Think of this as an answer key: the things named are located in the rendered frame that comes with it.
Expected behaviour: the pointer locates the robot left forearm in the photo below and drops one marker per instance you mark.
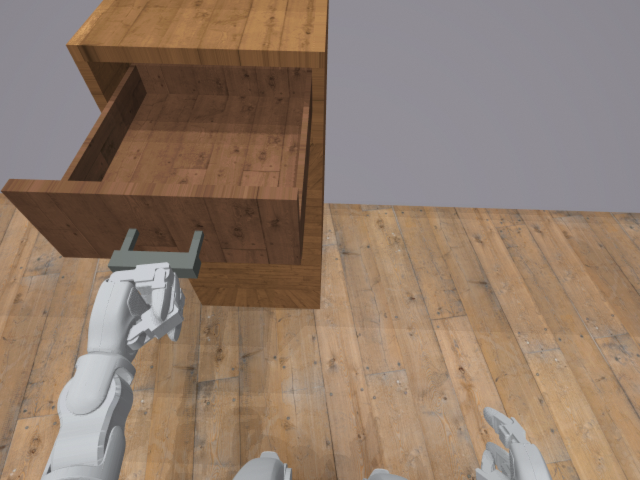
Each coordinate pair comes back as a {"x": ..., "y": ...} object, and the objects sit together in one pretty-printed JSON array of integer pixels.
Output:
[{"x": 92, "y": 407}]

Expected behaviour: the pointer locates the handle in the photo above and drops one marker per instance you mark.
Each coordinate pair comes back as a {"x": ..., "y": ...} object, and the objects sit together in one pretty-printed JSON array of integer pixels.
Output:
[{"x": 185, "y": 265}]

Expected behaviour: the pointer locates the robot right hand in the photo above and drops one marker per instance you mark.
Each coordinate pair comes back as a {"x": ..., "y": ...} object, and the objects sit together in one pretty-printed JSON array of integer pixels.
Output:
[{"x": 524, "y": 460}]

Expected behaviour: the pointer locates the drawer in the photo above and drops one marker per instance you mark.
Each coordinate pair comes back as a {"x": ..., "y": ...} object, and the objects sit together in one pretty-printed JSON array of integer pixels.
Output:
[{"x": 181, "y": 148}]

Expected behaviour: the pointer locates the robot left hand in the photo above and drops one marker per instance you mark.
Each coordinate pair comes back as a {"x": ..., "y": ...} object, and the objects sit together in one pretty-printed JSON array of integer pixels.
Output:
[{"x": 118, "y": 305}]

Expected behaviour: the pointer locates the robot shin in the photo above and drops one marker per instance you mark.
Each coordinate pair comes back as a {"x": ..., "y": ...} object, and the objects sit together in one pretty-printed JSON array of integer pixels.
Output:
[
  {"x": 377, "y": 471},
  {"x": 269, "y": 454}
]

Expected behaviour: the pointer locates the cabinet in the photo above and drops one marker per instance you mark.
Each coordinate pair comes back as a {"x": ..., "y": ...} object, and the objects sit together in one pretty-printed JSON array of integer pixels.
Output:
[{"x": 269, "y": 33}]

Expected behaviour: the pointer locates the robot right shin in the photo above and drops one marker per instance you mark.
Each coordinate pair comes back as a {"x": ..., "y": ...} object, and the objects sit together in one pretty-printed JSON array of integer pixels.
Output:
[{"x": 377, "y": 471}]

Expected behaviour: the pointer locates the robot left shin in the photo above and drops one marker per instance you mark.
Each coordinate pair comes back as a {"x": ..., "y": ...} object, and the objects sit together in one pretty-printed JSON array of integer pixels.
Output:
[{"x": 269, "y": 454}]

